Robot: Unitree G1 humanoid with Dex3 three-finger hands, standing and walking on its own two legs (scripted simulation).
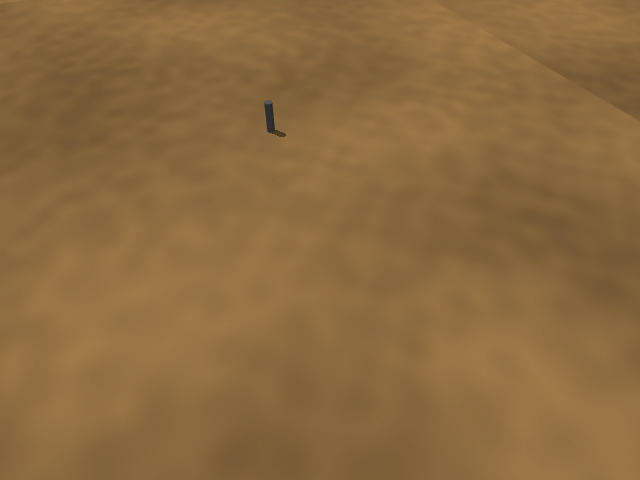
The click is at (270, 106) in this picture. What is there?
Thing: slim round
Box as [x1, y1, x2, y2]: [264, 100, 274, 132]
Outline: 266,100 264,104 267,130 271,132 274,130 272,104 270,100
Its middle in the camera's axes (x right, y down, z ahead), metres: -0.28 -0.65 +2.11
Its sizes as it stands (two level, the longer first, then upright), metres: 0.043 0.043 0.173
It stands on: the floor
